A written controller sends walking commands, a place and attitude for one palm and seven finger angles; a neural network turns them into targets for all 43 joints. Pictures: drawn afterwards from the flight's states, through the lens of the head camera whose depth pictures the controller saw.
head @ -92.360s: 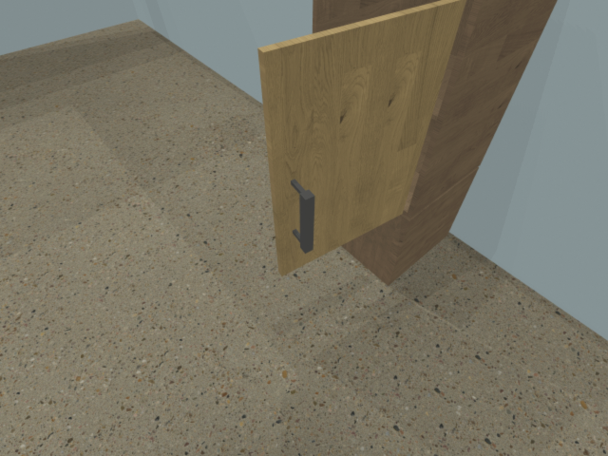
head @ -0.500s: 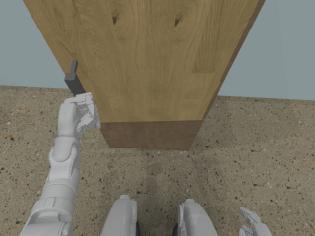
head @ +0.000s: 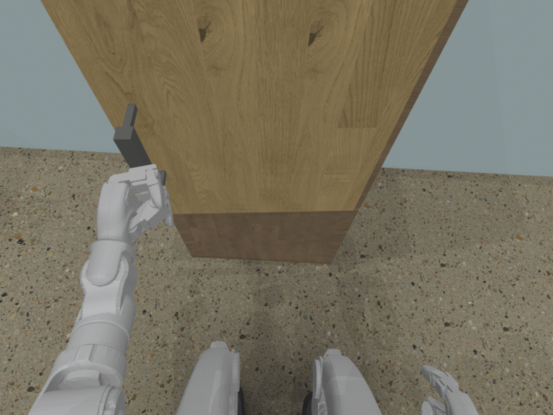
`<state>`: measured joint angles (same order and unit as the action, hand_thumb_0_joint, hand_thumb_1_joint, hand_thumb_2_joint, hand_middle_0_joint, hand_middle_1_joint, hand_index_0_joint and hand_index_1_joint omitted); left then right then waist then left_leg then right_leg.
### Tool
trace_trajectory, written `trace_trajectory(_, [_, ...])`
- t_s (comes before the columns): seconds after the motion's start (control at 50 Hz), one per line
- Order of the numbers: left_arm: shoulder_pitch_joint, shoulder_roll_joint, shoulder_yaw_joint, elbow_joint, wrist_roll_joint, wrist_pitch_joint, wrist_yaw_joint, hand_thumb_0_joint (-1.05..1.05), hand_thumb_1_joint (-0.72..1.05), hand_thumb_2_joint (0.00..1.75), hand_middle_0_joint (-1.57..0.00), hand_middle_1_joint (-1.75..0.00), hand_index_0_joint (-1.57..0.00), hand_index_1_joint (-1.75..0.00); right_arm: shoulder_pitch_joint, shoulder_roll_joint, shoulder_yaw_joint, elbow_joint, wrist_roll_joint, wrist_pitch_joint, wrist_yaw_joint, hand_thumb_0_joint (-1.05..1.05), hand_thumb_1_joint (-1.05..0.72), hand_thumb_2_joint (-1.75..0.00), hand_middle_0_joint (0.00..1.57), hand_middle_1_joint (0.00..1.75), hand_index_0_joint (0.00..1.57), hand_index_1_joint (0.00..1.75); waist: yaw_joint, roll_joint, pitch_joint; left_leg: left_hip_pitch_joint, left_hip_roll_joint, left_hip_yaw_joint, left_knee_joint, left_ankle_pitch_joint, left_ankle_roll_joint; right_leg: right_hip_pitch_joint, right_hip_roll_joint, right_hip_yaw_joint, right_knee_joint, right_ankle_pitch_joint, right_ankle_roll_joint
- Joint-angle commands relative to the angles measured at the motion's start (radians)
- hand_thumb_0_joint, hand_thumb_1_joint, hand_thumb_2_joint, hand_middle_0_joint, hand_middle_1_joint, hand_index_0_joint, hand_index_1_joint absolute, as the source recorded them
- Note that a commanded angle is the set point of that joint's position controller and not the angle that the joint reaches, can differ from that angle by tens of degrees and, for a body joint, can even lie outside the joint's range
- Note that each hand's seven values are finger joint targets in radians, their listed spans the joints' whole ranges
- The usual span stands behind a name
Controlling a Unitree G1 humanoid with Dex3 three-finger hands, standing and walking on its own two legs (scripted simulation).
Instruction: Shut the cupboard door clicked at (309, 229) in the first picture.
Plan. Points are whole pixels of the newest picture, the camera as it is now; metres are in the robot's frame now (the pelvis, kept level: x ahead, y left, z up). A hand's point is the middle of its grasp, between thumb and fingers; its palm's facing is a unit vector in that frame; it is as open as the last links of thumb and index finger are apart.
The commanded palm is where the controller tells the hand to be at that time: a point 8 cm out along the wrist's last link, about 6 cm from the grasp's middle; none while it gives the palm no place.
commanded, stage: push the door shut along its arc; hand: left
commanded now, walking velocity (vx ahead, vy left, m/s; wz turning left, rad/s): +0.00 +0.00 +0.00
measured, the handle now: (146, 160) +0.48 +0.21 +0.02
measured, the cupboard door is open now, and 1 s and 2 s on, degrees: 5 0 0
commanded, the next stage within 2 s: pull the fist back off the door in 0.58 s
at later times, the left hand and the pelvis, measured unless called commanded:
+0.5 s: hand (170, 181) +0.44 +0.17 +0.03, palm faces -0.12 -0.99 -0.05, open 3.1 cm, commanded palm +0.45 +0.20 +0.03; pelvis -0.01 +0.00 -0.01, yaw +0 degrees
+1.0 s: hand (175, 177) +0.45 +0.16 +0.03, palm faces +0.05 -1.00 -0.05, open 3.1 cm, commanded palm +0.42 +0.20 +0.03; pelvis -0.05 +0.01 -0.03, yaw -2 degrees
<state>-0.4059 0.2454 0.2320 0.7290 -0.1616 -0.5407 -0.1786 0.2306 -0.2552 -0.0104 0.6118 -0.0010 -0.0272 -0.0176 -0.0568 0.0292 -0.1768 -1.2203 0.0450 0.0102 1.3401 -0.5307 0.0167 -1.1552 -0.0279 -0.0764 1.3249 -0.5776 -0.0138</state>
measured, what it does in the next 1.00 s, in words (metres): shifts its weight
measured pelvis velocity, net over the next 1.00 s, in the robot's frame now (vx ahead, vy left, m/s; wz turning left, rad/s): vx -0.05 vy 0.01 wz -0.04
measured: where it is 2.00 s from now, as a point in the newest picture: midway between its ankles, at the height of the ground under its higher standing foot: outside the picture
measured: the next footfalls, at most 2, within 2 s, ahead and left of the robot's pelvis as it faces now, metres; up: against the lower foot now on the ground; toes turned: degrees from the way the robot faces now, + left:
none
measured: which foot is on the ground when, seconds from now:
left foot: down 0.00-1.00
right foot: down 0.00-1.00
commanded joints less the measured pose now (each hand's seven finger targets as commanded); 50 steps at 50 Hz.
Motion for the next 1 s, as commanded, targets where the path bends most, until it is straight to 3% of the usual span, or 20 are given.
trace_trajectory(0.0, [-0.388, 0.194, 0.044, -0.141, -0.011, -0.062, -0.011, 0.00, 0.90, 0.90, -1.30, -1.50, -1.30, -1.50, 0.077, -0.153, -0.052, -0.074, 0.001, -0.031, -0.018, 0.00, -0.90, -0.90, 0.20, 0.30, 0.20, 0.30, -0.040, -0.003, -0.381, 0.302, -0.033, -0.052, -0.155, 0.180, 0.007, 0.164, 0.041, 0.059, -0.192, 0.230, -0.008])
trace_trajectory(0.04, [-0.459, 0.231, 0.060, -0.137, -0.009, -0.072, -0.024, 0.00, 0.90, 0.90, -1.30, -1.50, -1.30, -1.50, 0.079, -0.157, -0.050, -0.068, 0.001, -0.033, -0.024, 0.00, -0.90, -0.90, 0.20, 0.30, 0.20, 0.30, -0.039, 0.037, -0.417, 0.319, -0.033, -0.056, -0.148, 0.198, 0.005, 0.154, 0.040, 0.061, -0.179, 0.240, -0.012])
trace_trajectory(0.06, [-0.465, 0.201, 0.033, -0.127, -0.006, -0.069, -0.033, 0.00, 0.90, 0.90, -1.30, -1.50, -1.30, -1.50, 0.085, -0.154, -0.050, -0.069, 0.000, -0.034, -0.021, 0.00, -0.90, -0.90, 0.20, 0.30, 0.20, 0.30, -0.041, 0.049, -0.435, 0.337, -0.033, -0.060, -0.147, 0.207, 0.004, 0.144, 0.041, 0.056, -0.173, 0.242, -0.013])
trace_trajectory(0.12, [-0.532, 0.200, 0.020, -0.106, -0.012, -0.066, -0.054, 0.00, 0.90, 0.90, -1.30, -1.50, -1.30, -1.50, 0.103, -0.161, -0.052, -0.066, 0.001, -0.039, -0.020, 0.00, -0.90, -0.90, 0.20, 0.30, 0.20, 0.30, -0.054, 0.080, -0.445, 0.380, -0.031, -0.076, -0.146, 0.240, 0.002, 0.103, 0.046, 0.042, -0.164, 0.247, -0.019])
trace_trajectory(0.26, [-0.656, 0.223, 0.018, 0.021, 0.001, -0.048, -0.085, 0.00, 0.90, 0.90, -1.30, -1.50, -1.30, -1.50, 0.130, -0.172, -0.051, -0.037, 0.003, -0.030, -0.017, 0.00, -0.90, -0.90, 0.20, 0.30, 0.20, 0.30, -0.083, 0.054, -0.431, 0.359, -0.027, -0.086, -0.138, 0.202, 0.005, 0.063, 0.044, 0.042, -0.169, 0.209, -0.017])
trace_trajectory(0.28, [-0.685, 0.227, 0.022, 0.022, -0.001, -0.048, -0.088, 0.00, 0.90, 0.90, -1.30, -1.50, -1.30, -1.50, 0.134, -0.173, -0.052, -0.034, 0.002, -0.029, -0.016, 0.00, -0.90, -0.90, 0.20, 0.30, 0.20, 0.30, -0.092, 0.051, -0.441, 0.352, -0.029, -0.084, -0.132, 0.204, 0.009, 0.069, 0.044, 0.045, -0.172, 0.213, -0.015])
trace_trajectory(0.3, [-0.672, 0.269, 0.054, 0.050, 0.006, -0.047, -0.091, 0.00, 0.90, 0.90, -1.30, -1.50, -1.30, -1.50, 0.141, -0.179, -0.053, -0.033, 0.002, -0.026, -0.016, 0.00, -0.90, -0.90, 0.20, 0.30, 0.20, 0.30, -0.080, 0.042, -0.449, 0.341, -0.027, -0.085, -0.130, 0.200, 0.007, 0.075, 0.045, 0.045, -0.167, 0.206, -0.018])
trace_trajectory(0.36, [-0.735, 0.259, 0.038, 0.048, 0.006, -0.055, -0.110, 0.00, 0.90, 0.90, -1.30, -1.50, -1.30, -1.50, 0.155, -0.177, -0.052, -0.033, 0.001, -0.023, -0.013, 0.00, -0.90, -0.90, 0.20, 0.30, 0.20, 0.30, -0.097, 0.047, -0.478, 0.349, -0.028, -0.088, -0.120, 0.223, 0.012, 0.073, 0.047, 0.046, -0.160, 0.221, -0.017])
trace_trajectory(0.4, [-0.788, 0.251, 0.017, 0.072, 0.007, -0.050, -0.121, 0.00, 0.90, 0.90, -1.30, -1.50, -1.30, -1.50, 0.161, -0.179, -0.053, -0.021, 0.005, -0.020, -0.014, 0.00, -0.90, -0.90, 0.20, 0.30, 0.20, 0.30, -0.120, 0.044, -0.443, 0.335, -0.027, -0.090, -0.119, 0.184, 0.015, 0.047, 0.048, 0.047, -0.173, 0.192, -0.016])
trace_trajectory(0.46, [-0.874, 0.297, 0.025, 0.118, 0.017, -0.042, -0.127, 0.00, 0.90, 0.90, -1.30, -1.50, -1.30, -1.50, 0.170, -0.190, -0.048, -0.006, 0.006, -0.022, -0.020, 0.00, -0.90, -0.90, 0.20, 0.30, 0.20, 0.30, -0.143, 0.032, -0.408, 0.282, -0.028, -0.095, -0.111, 0.104, 0.021, 0.020, 0.051, 0.053, -0.178, 0.129, -0.017])
trace_trajectory(0.52, [-0.956, 0.283, -0.010, 0.108, 0.017, -0.040, -0.143, 0.00, 0.90, 0.90, -1.30, -1.50, -1.30, -1.50, 0.180, -0.191, -0.045, -0.006, 0.006, -0.032, -0.023, 0.00, -0.90, -0.90, 0.20, 0.30, 0.20, 0.30, -0.160, 0.082, -0.432, 0.296, -0.035, -0.100, -0.106, 0.073, 0.025, -0.015, 0.052, 0.052, -0.171, 0.105, -0.023])
trace_trajectory(0.58, [-1.011, 0.294, -0.030, 0.150, 0.021, -0.021, -0.153, 0.00, 0.90, 0.90, -1.30, -1.50, -1.30, -1.50, 0.172, -0.200, -0.036, 0.004, 0.012, -0.039, -0.031, 0.00, -0.90, -0.90, 0.20, 0.30, 0.20, 0.30, -0.187, 0.065, -0.390, 0.247, -0.031, -0.104, -0.107, -0.033, 0.028, -0.051, 0.052, 0.061, -0.181, 0.040, -0.020])
trace_trajectory(0.66, [-1.067, 0.304, -0.053, 0.167, 0.024, -0.002, -0.160, 0.00, 0.90, 0.90, -1.30, -1.50, -1.30, -1.50, 0.169, -0.208, -0.025, 0.008, 0.016, -0.062, -0.041, 0.00, -0.90, -0.90, 0.20, 0.30, 0.20, 0.30, -0.195, 0.131, -0.387, 0.250, -0.028, -0.124, -0.123, -0.128, 0.024, -0.106, 0.051, 0.059, -0.168, -0.008, -0.026])
trace_trajectory(0.68, [-1.056, 0.285, 0.109, 0.169, -0.077, 0.010, -0.022, 0.00, 0.90, 0.90, -1.30, -1.50, -1.30, -1.50, 0.151, -0.201, -0.024, -0.005, 0.000, -0.068, -0.048, 0.00, -0.90, -0.90, 0.20, 0.30, 0.20, 0.30, -0.136, 0.104, -0.384, 0.220, -0.033, -0.150, -0.152, -0.169, 0.014, -0.105, 0.047, 0.044, -0.159, -0.003, -0.019])
trace_trajectory(0.72, [-1.014, 0.224, 0.067, 0.181, -0.037, 0.006, 0.098, 0.00, 0.90, 0.90, -1.30, -1.50, -1.30, -1.50, 0.154, -0.197, -0.025, -0.008, -0.014, -0.079, -0.035, 0.00, -0.90, -0.90, 0.20, 0.30, 0.20, 0.30, -0.150, 0.097, -0.397, 0.252, -0.033, -0.170, -0.179, -0.208, 0.006, -0.130, 0.048, 0.022, -0.146, -0.006, -0.010])
trace_trajectory(0.76, [-1.030, 0.232, 0.041, 0.184, 0.025, 0.000, 0.161, 0.00, 0.90, 0.90, -1.30, -1.50, -1.30, -1.50, 0.156, -0.197, -0.027, -0.001, -0.024, -0.075, -0.020, 0.00, -0.90, -0.90, 0.20, 0.30, 0.20, 0.30, -0.158, 0.096, -0.405, 0.234, -0.038, -0.153, -0.176, -0.215, 0.004, -0.107, 0.042, 0.030, -0.155, -0.011, -0.008])
trace_trajectory(0.8, [-1.018, 0.287, 0.037, 0.201, 0.095, -0.013, 0.183, 0.00, 0.90, 0.90, -1.30, -1.50, -1.30, -1.50, 0.161, -0.199, -0.026, 0.000, -0.029, -0.067, -0.008, 0.00, -0.90, -0.90, 0.20, 0.30, 0.20, 0.30, -0.156, 0.088, -0.416, 0.208, -0.044, -0.133, -0.163, -0.202, 0.008, -0.071, 0.045, 0.045, -0.166, -0.024, -0.010])
trace_trajectory(0.86, [-0.987, 0.343, 0.056, 0.202, 0.138, -0.039, 0.167, 0.00, 0.90, 0.90, -1.30, -1.50, -1.30, -1.50, 0.157, -0.197, -0.023, -0.014, -0.030, -0.057, -0.001, 0.00, -0.90, -0.90, 0.20, 0.30, 0.20, 0.30, -0.136, 0.100, -0.420, 0.187, -0.047, -0.115, -0.157, -0.183, 0.010, -0.032, 0.049, 0.058, -0.174, -0.041, -0.015])
trace_trajectory(0.94, [-0.890, 0.318, 0.058, 0.180, 0.101, -0.055, 0.125, 0.00, 0.90, 0.90, -1.30, -1.50, -1.30, -1.50, 0.139, -0.194, -0.021, -0.038, -0.023, -0.050, 0.001, 0.00, -0.90, -0.90, 0.20, 0.30, 0.20, 0.30, -0.104, 0.104, -0.419, 0.204, -0.047, -0.118, -0.182, -0.192, 0.005, -0.007, 0.053, 0.063, -0.182, -0.057, -0.020])
trace_trajectory(0.98, [-0.819, 0.292, 0.071, 0.160, 0.055, -0.051, 0.108, 0.00, 0.90, 0.90, -1.30, -1.50, -1.30, -1.50, 0.128, -0.189, -0.024, -0.046, -0.018, -0.050, 0.000, 0.00, -0.90, -0.90, 0.20, 0.30, 0.20, 0.30, -0.093, 0.066, -0.412, 0.182, -0.049, -0.101, -0.180, -0.177, 0.007, 0.038, 0.053, 0.076, -0.202, -0.065, -0.016])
